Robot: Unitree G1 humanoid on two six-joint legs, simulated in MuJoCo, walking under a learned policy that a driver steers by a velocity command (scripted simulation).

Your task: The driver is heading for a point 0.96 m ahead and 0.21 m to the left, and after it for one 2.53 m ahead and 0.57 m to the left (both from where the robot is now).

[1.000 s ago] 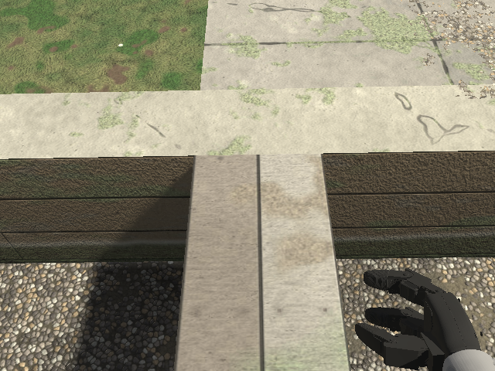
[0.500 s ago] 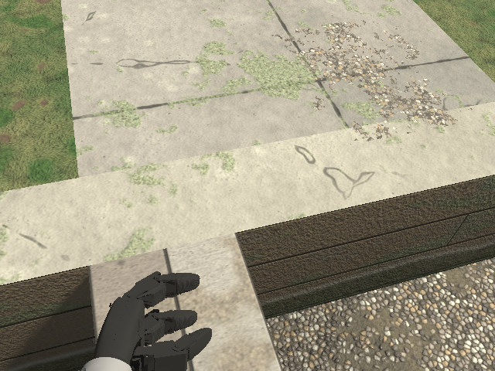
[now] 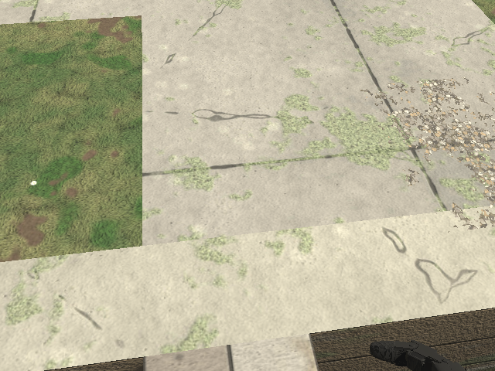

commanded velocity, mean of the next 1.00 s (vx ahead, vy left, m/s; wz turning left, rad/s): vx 0.31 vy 0.00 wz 0.00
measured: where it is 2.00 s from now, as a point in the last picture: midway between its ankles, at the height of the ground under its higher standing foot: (236, 310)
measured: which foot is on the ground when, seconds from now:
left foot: up 0.00-0.00, down 0.02-0.44, up 0.46-0.78, down 0.80-1.00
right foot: down 0.00-0.02, up 0.04-0.42, down 0.44-1.00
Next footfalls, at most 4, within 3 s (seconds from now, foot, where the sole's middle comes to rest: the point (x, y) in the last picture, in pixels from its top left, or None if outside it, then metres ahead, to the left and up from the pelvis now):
0.02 left None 0.14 0.08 -0.75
0.44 right None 0.37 0.00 -0.75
0.80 left None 0.45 0.13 -0.75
1.70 left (204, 317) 0.64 0.19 -0.75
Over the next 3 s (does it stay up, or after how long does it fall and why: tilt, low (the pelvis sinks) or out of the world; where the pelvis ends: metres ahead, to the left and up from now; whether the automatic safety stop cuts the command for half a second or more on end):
stays up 0.92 0.13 0.01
